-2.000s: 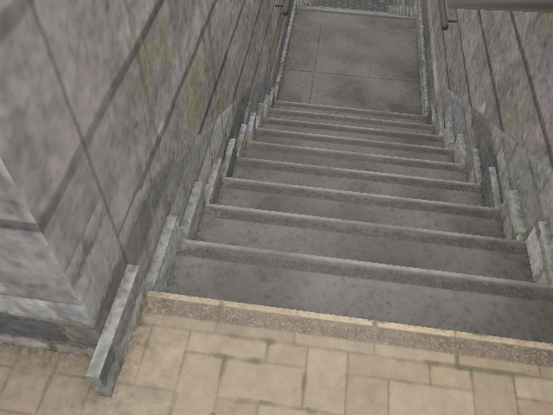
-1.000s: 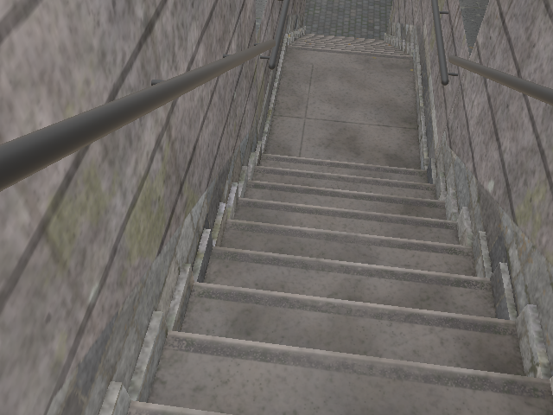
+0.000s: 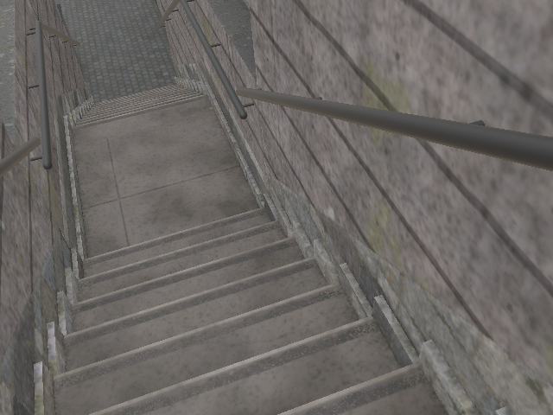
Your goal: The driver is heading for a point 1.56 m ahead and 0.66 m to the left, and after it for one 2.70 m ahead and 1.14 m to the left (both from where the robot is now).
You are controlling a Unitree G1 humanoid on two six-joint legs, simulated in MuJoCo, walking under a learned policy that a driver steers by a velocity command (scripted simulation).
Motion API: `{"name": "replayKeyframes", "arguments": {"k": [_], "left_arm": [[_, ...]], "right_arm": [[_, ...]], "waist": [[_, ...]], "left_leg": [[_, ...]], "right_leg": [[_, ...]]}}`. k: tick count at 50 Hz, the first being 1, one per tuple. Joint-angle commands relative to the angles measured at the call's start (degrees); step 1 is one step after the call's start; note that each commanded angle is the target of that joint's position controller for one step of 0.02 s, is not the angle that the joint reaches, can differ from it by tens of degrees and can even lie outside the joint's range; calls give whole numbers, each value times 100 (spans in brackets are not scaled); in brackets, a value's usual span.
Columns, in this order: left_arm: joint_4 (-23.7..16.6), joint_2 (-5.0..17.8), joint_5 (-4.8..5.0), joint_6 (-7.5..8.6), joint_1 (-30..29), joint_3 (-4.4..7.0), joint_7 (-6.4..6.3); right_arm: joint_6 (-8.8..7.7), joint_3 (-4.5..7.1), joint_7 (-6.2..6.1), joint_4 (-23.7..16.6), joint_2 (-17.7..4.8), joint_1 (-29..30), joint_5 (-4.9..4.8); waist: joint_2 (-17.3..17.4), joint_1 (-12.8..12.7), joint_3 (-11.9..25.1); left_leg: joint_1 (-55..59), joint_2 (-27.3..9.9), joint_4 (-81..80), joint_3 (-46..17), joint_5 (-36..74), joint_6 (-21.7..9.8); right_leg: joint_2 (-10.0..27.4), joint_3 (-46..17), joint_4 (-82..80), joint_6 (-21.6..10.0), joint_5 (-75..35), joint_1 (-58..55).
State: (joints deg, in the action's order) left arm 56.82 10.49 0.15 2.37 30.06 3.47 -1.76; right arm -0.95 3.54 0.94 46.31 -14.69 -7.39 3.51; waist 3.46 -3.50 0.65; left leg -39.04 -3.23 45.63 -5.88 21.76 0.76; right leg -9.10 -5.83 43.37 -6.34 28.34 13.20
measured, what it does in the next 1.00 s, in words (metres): goes down, turning left: left foot 0.16 m lower, then right foot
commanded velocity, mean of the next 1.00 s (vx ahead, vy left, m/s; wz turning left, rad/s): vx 0.08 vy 0.00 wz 0.41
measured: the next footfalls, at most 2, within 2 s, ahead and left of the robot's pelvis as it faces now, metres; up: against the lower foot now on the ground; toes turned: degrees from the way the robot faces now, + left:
left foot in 0.20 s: +0.24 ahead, +0.13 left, -0.16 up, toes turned +2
right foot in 0.76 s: +0.29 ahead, -0.06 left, -0.16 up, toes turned +30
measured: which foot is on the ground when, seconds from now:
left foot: up 0.00-0.18, down 0.20-0.76, up 0.78-1.00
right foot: down 0.00-0.20, up 0.22-0.74, down 0.76-1.00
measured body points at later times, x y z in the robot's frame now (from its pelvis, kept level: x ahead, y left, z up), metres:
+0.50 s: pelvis +0.15 +0.04 -0.14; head +0.18 +0.08 +0.31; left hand +0.32 +0.29 -0.25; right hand +0.19 -0.21 -0.26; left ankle +0.20 +0.13 -0.87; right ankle +0.26 -0.09 -0.67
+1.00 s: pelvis +0.18 -0.04 -0.14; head +0.21 -0.07 +0.31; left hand +0.09 +0.23 -0.23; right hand +0.50 -0.15 -0.23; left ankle +0.15 +0.12 -0.58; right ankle +0.25 -0.08 -0.87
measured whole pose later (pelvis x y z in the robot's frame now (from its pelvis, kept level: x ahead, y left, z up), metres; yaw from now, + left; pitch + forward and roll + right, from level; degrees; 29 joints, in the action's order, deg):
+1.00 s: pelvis +0.18 -0.04 -0.14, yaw +29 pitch -1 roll +2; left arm 39.2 15.1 -1.9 -1.1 22.4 -1.2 -2.8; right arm 6.6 3.3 -0.5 31.9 -17.0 -4.1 1.8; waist 3.5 -2.0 -1.9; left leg -60.7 12.4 116.5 -6.4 -21.6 5.5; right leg -1.5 0.6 36.4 -4.3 15.4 20.4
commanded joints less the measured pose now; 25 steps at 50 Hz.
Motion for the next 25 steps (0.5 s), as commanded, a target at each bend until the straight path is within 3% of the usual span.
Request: {"name": "replayKeyframes", "arguments": {"k": [1, 2, 5, 6, 7, 8, 9, 10, 11, 12, 13, 14, 15, 16, 17, 18, 19, 20, 21, 23, 25], "left_arm": [[-351, 415, -28, 53, -236, -30, -122], [-306, 383, -111, 42, -111, -74, -145], [-249, 354, -241, 7, 6, -156, -262], [-202, 332, -283, -17, -65, -208, -320], [-180, 319, -315, 23, -185, -219, -303], [-139, 345, -323, 16, -228, -229, -243], [-161, 497, -292, 6, -300, -199, -249], [-203, 633, -271, 41, -267, -160, -206], [-409, 509, 53, 55, 88, -60, -186], [-632, 857, 138, 6, -228, -80, -285], [-930, 907, -67, -18, -960, -96, -350], [-1083, 699, -177, -30, -1341, -143, -356], [-1219, 496, -158, -139, -1474, -210, -319], [-1235, 632, -298, -298, -1967, -211, -307], [-1209, 454, -284, -460, -1971, -209, -284], [-1294, 389, -315, -541, -2006, -223, -246], [-1364, 336, -341, -592, -2063, -222, -188], [-1396, 196, -338, -642, -2076, -241, -177], [-1647, 158, -350, -635, -2412, -280, -167], [-1969, 110, -333, -710, -2946, -349, -160], [-2182, 114, -374, -740, -3163, -388, -161]], "right_arm": [[-58, -5, 77, -378, -65, 186, 2], [-83, -16, 76, -449, -45, 327, -9], [-221, -109, 78, -655, 142, 688, -175], [-319, -93, 62, -585, 124, 549, -288], [-372, -75, 53, -429, 131, -53, -308], [-437, -33, 30, -49, -18, -877, -285], [-443, 14, -4, 279, -168, -1671, -290], [-376, 141, -27, 611, -438, -2254, -177], [-338, 274, 29, 713, -989, -2774, -35], [-319, 240, 70, 411, -967, -2505, -269], [-274, 239, -20, 198, -945, -2366, -428], [-213, 211, -176, 124, -934, -1996, -445], [-171, 199, -379, 134, -913, -1591, -482], [-101, 18, -313, 100, -586, -1689, -349], [-53, -32, -248, 95, -554, -1595, -260], [-46, -88, -255, 106, -484, -1595, -257], [-110, -139, -266, 42, -475, -1591, -303], [-119, -139, -249, 9, -523, -1581, -258], [-134, -177, -287, -17, -468, -1585, -350], [-106, -233, -377, -152, -388, -1686, -398], [-25, -184, -424, -368, -554, -1633, -368]], "waist": [[-883, 118, -427], [-772, -41, -534], [-671, -421, -914], [-791, -395, -920], [-723, -192, -632], [-499, 172, -431], [-306, 482, -417], [-61, 557, -24], [1313, 544, 1015], [917, 655, 1693], [260, 915, 1681], [-117, 807, 1566], [3, 525, 1316], [-629, 616, 793], [-541, 478, 551], [-555, 343, 312], [-457, 239, 345], [25, 252, 387], [59, 284, 329], [97, 445, 340], [207, 511, 484]], "left_leg": [[486, 237, -355, 224, 595, -130], [651, 313, -569, 254, 481, -117], [891, 290, -1946, 127, 376, -125], [1033, 221, -2228, -30, 508, -170], [1815, 346, -1971, 289, 769, -206], [2437, 390, -2447, 429, 553, -258], [2792, 228, -3741, 408, 509, -347], [4192, 141, -3465, 524, 1100, -335], [6821, -1345, -900, -810, 5658, -1350], [7676, -1865, -474, -1698, 6374, -2061], [7217, -1985, -991, -1753, 5469, -2433], [6364, -2033, -1392, -1921, 4146, -2635], [5272, -2275, -1927, -2387, 1978, -2811], [3916, -1827, -2190, -2076, 844, -2520], [3073, -1421, -2198, -1901, 601, -2312], [2564, -1095, -2052, -1741, 488, -2056], [2304, -668, -2001, -1466, 347, -1793], [2252, -539, -1855, -1535, 617, -1761], [2273, -446, -1785, -1549, 297, -1656], [2235, -299, -1738, -1830, -219, -1483], [2696, -238, -1850, -2159, -1201, -1257]], "right_leg": [[1103, -1223, -535, -673, -1673, 883], [1059, -1102, -341, -614, -1937, 952], [963, -794, 247, -529, -2089, 698], [1060, -874, 658, -556, -2243, 576], [1099, -678, 1202, -534, -2539, 862], [1012, -381, 2048, -500, -2946, 802], [931, -104, 2866, -450, -3389, 433], [700, 179, 4169, -310, -2783, 1089], [-56, 911, 7164, 346, 1866, 3312], [223, 911, 8248, 428, 2295, 4830], [374, 854, 8557, 486, 1813, 5306], [550, 651, 8400, 555, 1303, 5256], [782, 267, 7880, 630, 977, 5217], [921, 279, 7227, 575, 329, 4602], [740, 516, 7076, 506, 171, 4235], [725, 396, 6751, 556, -302, 4175], [670, 457, 6192, 625, -1041, 4098], [562, 584, 6347, 676, -1110, 4203], [588, 453, 5696, 822, -1509, 4390], [513, 533, 5206, 1001, -1793, 4549], [540, 403, 4473, 1064, -1955, 4697]]}}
